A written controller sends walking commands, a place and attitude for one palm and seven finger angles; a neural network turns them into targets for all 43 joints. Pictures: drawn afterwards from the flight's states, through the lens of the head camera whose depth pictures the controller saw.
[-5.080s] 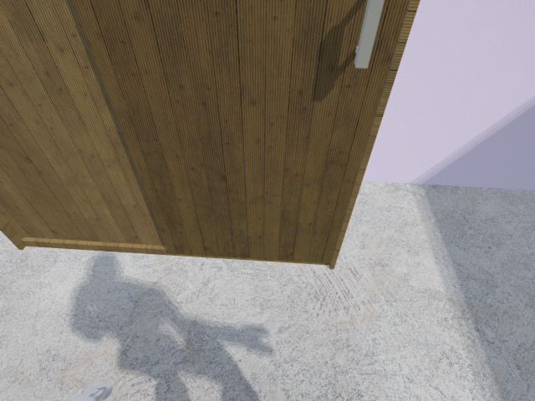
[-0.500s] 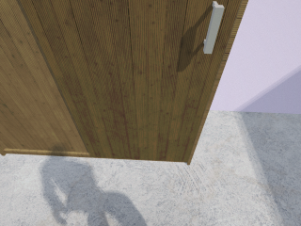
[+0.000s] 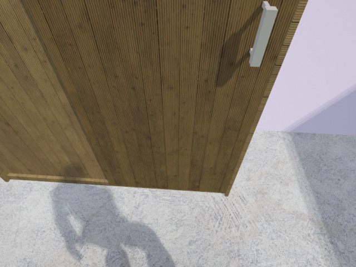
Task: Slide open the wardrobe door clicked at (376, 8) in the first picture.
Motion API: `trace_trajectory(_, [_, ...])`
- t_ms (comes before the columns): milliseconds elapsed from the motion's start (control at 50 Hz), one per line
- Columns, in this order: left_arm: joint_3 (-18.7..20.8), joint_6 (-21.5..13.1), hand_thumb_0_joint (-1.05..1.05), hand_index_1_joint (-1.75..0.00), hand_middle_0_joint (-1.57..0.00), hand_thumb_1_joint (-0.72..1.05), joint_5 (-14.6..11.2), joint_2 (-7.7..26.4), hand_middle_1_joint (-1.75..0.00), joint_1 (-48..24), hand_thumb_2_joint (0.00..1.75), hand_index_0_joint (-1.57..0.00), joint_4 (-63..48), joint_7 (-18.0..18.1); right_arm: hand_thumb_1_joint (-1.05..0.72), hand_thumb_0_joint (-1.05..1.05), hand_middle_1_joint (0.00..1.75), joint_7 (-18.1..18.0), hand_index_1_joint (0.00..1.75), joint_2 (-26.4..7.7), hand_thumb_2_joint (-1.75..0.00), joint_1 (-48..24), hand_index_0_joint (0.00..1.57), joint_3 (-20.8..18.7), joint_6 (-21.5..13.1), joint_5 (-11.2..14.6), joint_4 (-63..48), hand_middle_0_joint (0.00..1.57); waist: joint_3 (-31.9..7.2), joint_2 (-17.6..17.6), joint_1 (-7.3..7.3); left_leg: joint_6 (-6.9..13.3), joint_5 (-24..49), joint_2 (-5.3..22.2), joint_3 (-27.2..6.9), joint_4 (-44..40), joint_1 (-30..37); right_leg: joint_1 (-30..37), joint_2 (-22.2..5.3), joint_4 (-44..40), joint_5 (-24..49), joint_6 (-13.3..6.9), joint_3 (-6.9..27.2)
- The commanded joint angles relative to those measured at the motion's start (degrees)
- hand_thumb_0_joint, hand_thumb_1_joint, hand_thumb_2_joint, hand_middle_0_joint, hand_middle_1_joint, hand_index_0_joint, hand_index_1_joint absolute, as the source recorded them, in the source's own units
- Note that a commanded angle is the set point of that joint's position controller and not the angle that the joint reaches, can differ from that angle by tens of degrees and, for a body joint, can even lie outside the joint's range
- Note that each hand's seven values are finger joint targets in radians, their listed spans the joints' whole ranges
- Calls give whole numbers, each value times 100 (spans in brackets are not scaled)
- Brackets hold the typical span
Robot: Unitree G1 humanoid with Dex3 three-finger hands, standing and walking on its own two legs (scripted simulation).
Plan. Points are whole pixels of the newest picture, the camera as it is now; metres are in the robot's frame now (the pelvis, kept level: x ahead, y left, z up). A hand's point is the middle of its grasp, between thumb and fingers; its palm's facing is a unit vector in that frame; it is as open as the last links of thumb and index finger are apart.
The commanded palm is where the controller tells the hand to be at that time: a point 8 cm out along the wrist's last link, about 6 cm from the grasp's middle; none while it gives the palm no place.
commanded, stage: look again from close up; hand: right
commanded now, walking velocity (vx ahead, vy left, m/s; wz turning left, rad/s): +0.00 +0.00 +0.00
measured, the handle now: (260, 34) +0.63 -0.16 +0.23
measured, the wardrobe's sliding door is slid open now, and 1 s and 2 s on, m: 0.00 0.00 0.00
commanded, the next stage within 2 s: shuffle to correct the standing spot in 0.72 s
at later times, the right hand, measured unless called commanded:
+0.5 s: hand out of the picture +0.01 -0.16 -0.18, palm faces +0.00 +0.98 -0.18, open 7.3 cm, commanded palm none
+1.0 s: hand out of the picture +0.00 -0.16 -0.18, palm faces +0.01 +0.99 -0.16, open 7.3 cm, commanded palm none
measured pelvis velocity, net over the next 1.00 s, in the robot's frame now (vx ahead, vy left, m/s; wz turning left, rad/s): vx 0.03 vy -0.01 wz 0.01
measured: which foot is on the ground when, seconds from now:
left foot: down 0.00-1.00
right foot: down 0.00-1.00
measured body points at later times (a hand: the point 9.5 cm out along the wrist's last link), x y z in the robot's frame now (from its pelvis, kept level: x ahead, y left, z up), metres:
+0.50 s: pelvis +0.02 +0.00 +0.00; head +0.02 -0.01 +0.45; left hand +0.02 +0.22 -0.16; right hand +0.02 -0.22 -0.16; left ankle +0.01 +0.14 -0.74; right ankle +0.03 -0.07 -0.74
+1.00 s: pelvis +0.03 -0.01 +0.00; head +0.03 -0.01 +0.45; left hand +0.00 +0.21 -0.16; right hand +0.00 -0.22 -0.16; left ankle +0.01 +0.14 -0.74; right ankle +0.03 -0.07 -0.74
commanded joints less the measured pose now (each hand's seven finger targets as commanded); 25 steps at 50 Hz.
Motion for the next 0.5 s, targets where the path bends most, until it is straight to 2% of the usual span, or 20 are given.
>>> trace_trajectory(0, [89, -83, 0, -30, -20, 90, 7, 612, -30, 332, 90, -20, -169, 7, -90, 0, 30, -40, 30, -577, -90, 477, 20, -77, -56, 15, -132, 20, 249, 50, -31, 255, 252, 433, -472, -447, -65, -32, -808, -754, -238, 198, 939])
trace_trajectory(320, [51, -102, 0, -30, -20, 90, 6, 668, -30, 242, 90, -20, -60, 18, -90, 0, 30, -36, 30, -683, -90, 304, 20, -50, -61, 37, -64, 20, 200, 86, -27, 234, 448, 477, -471, -573, 94, 320, -823, -752, 324, 211, 851])
trace_trajectory(380, [45, -96, 0, -30, -20, 90, 9, 679, -30, 249, 90, -20, -36, 24, -90, 0, 30, -30, 30, -663, -90, 306, 20, -45, -51, 38, -40, 20, 286, 11, -18, 225, 323, 463, -469, -607, 47, 324, -829, -839, 127, 221, 859])
trace_trajectory(440, [42, -91, 0, -30, -20, 90, 9, 672, -30, 256, 90, -20, -19, 24, -90, 0, 30, -32, 30, -662, -90, 307, 20, -31, -50, 38, -24, 20, 274, 101, -8, 225, 352, 460, -483, -613, 59, 359, -823, -832, 176, 219, 863])
trace_trajectory(480, [43, -92, 0, -30, -20, 90, 11, 673, -30, 283, 90, -20, -6, 30, -90, 0, 30, -30, 30, -636, -90, 312, 20, -36, -39, 33, -15, 20, 372, 7, -9, 218, 266, 448, -462, -616, 32, 290, -828, -913, -14, 226, 882])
